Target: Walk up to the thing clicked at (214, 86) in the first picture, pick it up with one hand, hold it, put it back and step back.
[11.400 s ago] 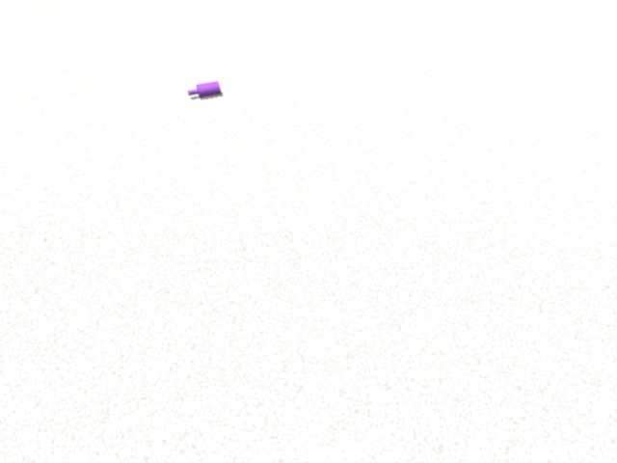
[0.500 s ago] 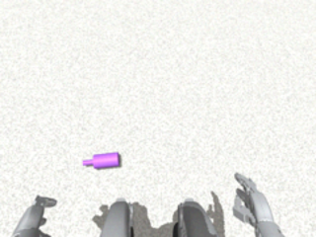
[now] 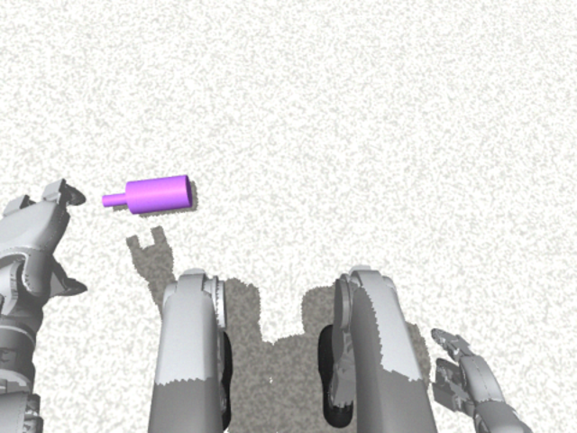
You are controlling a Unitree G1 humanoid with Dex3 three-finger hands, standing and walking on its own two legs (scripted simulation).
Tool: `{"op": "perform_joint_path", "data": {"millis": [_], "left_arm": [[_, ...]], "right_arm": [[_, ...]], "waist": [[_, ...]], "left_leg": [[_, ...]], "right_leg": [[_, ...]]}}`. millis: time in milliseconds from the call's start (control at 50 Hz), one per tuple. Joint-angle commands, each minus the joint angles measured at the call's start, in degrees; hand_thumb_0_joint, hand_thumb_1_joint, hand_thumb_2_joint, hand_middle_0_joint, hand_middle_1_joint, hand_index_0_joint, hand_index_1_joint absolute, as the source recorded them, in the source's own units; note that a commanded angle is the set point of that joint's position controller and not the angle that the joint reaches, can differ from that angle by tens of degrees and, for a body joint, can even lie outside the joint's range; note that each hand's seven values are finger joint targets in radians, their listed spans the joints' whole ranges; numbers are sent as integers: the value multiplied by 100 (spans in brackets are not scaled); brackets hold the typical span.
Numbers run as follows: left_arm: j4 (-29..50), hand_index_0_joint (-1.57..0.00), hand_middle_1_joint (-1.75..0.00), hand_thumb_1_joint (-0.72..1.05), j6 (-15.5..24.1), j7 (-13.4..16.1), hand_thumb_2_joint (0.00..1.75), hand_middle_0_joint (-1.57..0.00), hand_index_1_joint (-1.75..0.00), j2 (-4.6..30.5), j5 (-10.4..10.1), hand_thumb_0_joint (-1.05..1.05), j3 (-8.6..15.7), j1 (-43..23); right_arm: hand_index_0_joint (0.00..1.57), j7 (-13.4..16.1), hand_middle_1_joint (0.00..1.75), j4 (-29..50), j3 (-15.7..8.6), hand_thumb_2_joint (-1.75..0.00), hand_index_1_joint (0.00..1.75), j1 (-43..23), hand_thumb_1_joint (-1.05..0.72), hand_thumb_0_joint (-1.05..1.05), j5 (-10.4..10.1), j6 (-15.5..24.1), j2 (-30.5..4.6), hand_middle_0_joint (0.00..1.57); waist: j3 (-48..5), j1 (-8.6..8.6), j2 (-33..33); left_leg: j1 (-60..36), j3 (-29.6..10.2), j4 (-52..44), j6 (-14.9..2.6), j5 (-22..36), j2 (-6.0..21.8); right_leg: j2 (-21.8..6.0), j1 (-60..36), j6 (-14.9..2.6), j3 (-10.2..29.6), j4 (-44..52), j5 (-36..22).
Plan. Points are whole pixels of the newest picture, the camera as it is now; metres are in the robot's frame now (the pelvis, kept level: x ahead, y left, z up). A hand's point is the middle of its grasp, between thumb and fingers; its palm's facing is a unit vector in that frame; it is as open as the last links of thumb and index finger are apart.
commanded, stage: rise first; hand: left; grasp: from above
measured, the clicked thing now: (147, 196) +0.51 +0.30 -0.40
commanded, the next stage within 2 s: none
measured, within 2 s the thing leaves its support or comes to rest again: neither
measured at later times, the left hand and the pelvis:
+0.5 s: hand (91, 216) +0.42 +0.33 -0.22, palm faces -0.46 -0.06 -0.88, open 14.2 cm; pelvis -0.01 +0.01 -0.08, yaw -3 degrees
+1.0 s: hand (107, 207) +0.45 +0.33 -0.27, palm faces -0.46 -0.06 -0.89, open 14.0 cm; pelvis +0.00 +0.01 -0.10, yaw -4 degrees
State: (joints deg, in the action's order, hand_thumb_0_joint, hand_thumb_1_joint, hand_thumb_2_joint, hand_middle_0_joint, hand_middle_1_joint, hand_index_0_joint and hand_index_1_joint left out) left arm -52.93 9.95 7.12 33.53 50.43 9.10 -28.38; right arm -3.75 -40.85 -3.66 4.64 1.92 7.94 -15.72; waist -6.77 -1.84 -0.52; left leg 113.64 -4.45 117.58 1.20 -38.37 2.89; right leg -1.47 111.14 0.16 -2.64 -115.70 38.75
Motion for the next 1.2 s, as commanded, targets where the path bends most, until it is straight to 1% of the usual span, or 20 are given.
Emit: {"op": "perform_joint_path", "data": {"millis": [0, 60, 120, 180, 220, 260, 280, 360, 400, 500, 560, 660, 720, 760, 800, 900, 940, 960, 1020, 1180], "left_arm": [[350, -6, -106, -58, 246, 338, 104, -6, -106, 2026, 367, 0, 457, -1500], [151, -6, -104, -58, 335, 449, 105, -7, -105, 2388, 635, 0, 551, -1934], [-179, -6, -102, -57, 415, 539, 104, -7, -103, 2260, 860, 0, 371, -2188], [-306, -6, -101, -57, 503, 664, 104, -7, -102, 2421, 1112, 0, 324, -2552], [-809, -6, -100, -57, 491, 784, 104, -7, -101, 2584, 1296, 0, 428, -2379], [-723, -5, -99, -57, 555, 861, 104, -7, -101, 2483, 1420, 0, 303, -2699], [-562, -5, -99, -58, 595, 907, 105, -7, -101, 2635, 1488, 0, 336, -2946], [-958, -6, -100, -56, 644, 1075, 102, -6, -101, 2692, 1786, 0, 292, -3123], [-1133, -6, -99, -56, 652, 1142, 103, -7, -100, 2634, 1865, 0, 233, -3177], [-1320, -7, -100, -55, 679, 1279, 101, -7, -100, 2855, 2098, 0, 294, -3459], [-1512, -7, -101, -55, 658, 1329, 100, -6, -101, 2658, 2111, 0, 156, -3583], [-1601, -7, -103, -55, 639, 1449, 100, -7, -102, 2780, 2183, 0, 253, -3744], [-1785, -8, -103, -54, 609, 1507, 99, -7, -102, 2731, 2163, 0, 247, -3719], [-1708, -8, -104, -54, 599, 1547, 98, -7, -103, 2903, 2148, 0, 362, -3781], [-1788, -8, -105, -54, 576, 1543, 99, -7, -103, 2837, 2148, 0, 294, -3789], [-1794, -8, -105, -53, 553, 1556, 98, -6, -104, 2966, 2146, 0, 354, -3782], [-1800, -8, -105, -53, 561, 1553, 98, -6, -103, 2947, 2156, 0, 353, -3817], [-1782, -8, -106, -53, 556, 1574, 98, -6, -104, 3029, 2117, 0, 445, -3809], [-1866, -8, -105, -54, 555, 1543, 99, -6, -104, 2878, 2171, 0, 286, -3830], [-1979, -8, -105, -54, 518, 1610, 99, -7, -104, 2905, 2150, 0, 325, -3733]], "right_arm": [[20, 68, 30, 337, -397, -90, 30, 939, -90, 0, 24, -5, -1135, 20], [20, 55, 30, 279, -353, -91, 30, 985, -90, 0, 72, -135, -1145, 20], [20, 13, 30, 219, -320, -90, 30, 1029, -90, 0, 117, -259, -1182, 20], [20, -22, 30, 181, -277, -90, 30, 1022, -90, 0, 166, -380, -1243, 20], [20, -53, 30, 68, -256, -90, 30, 1143, -90, 0, 201, -479, -1260, 20], [20, -85, 30, 88, -232, -90, 30, 1145, -90, 0, 256, -529, -1243, 20], [20, -97, 30, 98, -219, -90, 30, 1139, -90, 0, 267, -538, -1259, 20], [20, -138, 30, -1, -225, -90, 30, 1214, -90, 0, 334, -597, -1330, 20], [20, -157, 30, -18, -198, -90, 30, 1236, -90, 0, 384, -612, -1305, 20], [20, -212, 30, -72, -178, -90, 30, 1275, -90, 0, 475, -642, -1318, 20], [20, -240, 30, -102, -177, -90, 30, 1279, -90, 0, 511, -632, -1355, 20], [20, -273, 30, -134, -125, -90, 30, 1335, -90, 0, 549, -627, -1356, 20], [20, -300, 30, -149, -67, -90, 30, 1374, -90, 0, 605, -616, -1331, 20], [20, -297, 30, -174, -62, -90, 30, 1373, -90, 0, 605, -612, -1344, 20], [20, -314, 30, -172, -27, -91, 30, 1372, -91, 0, 642, -605, -1326, 20], [20, -328, 30, -176, -7, -90, 30, 1361, -90, 0, 650, -619, -1307, 20], [20, -338, 30, -180, -5, -90, 30, 1398, -90, 0, 660, -631, -1329, 20], [20, -328, 30, -184, -15, -90, 30, 1368, -90, 0, 654, -630, -1357, 20], [20, -350, 30, -158, -3, -90, 30, 1379, -90, 0, 663, -629, -1373, 20], [20, -367, 30, -192, 83, -90, 30, 1452, -90, 0, 683, -627, -1392, 20]], "waist": [[-3814, -79, -442], [-3802, -106, -553], [-3494, -246, -753], [-3402, -304, -1130], [-3380, -309, -958], [-3385, -393, -993], [-3512, -376, -1178], [-3538, -443, -1295], [-3419, -527, -1217], [-3569, -541, -1247], [-3371, -642, -1373], [-3590, -643, -1455], [-3529, -749, -1248], [-3574, -684, -1310], [-3499, -761, -1401], [-3639, -709, -1349], [-3597, -779, -1345], [-3558, -703, -1396], [-3467, -820, -1512], [-3424, -837, -1454]], "left_leg": [[-2157, 379, -1082, -284, 564, -245], [-1895, 376, -900, -300, 412, -270], [-1930, 200, -869, -277, 193, -248], [-1922, 92, -807, -244, 77, -235], [-1789, 137, -638, -263, 225, -262], [-1709, 173, -507, -270, 376, -275], [-1806, 175, -438, -264, 508, -270], [-1810, 126, -297, -232, 544, -257], [-1688, 185, -167, -258, 599, -267], [-1580, 210, 24, -267, 681, -267], [-1574, 104, -14, -247, 535, -236], [-1667, 117, 156, -242, 825, -248], [-1439, 188, 341, -289, 976, -258], [-1420, 220, 391, -292, 1042, -253], [-1344, 239, 432, -290, 1047, -246], [-1264, 229, 531, -301, 1092, -225], [-1206, 205, 516, -295, 1029, -229], [-1260, 185, 480, -288, 964, -228], [-1343, 93, 457, -256, 905, -208], [-1277, 137, 558, -271, 1056, -224]], "right_leg": [[209, -1823, -160, -122, 1375, -548], [230, -1597, -168, -158, 1172, -366], [229, -1013, -199, -308, 903, -245], [211, -618, -228, -385, 600, -253], [218, -619, -229, -395, 534, -327], [219, -537, -235, -397, 466, -464], [209, -514, -238, -398, 393, -593], [219, -251, -248, -447, 194, -651], [220, -264, -232, -440, 218, -703], [237, -260, -224, -459, 58, -762], [225, 45, -227, -540, -77, -689], [229, 7, -211, -536, -201, -940], [251, -169, -181, -521, -175, -1109], [250, -208, -177, -504, -199, -1170], [245, -257, -165, -508, -220, -1196], [293, -333, -177, -513, -255, -1256], [294, -308, -179, -540, -289, -1201], [281, -162, -192, -535, -317, -1122], [279, 17, -201, -603, -411, -1077], [287, -117, -184, -591, -391, -1232]]}}
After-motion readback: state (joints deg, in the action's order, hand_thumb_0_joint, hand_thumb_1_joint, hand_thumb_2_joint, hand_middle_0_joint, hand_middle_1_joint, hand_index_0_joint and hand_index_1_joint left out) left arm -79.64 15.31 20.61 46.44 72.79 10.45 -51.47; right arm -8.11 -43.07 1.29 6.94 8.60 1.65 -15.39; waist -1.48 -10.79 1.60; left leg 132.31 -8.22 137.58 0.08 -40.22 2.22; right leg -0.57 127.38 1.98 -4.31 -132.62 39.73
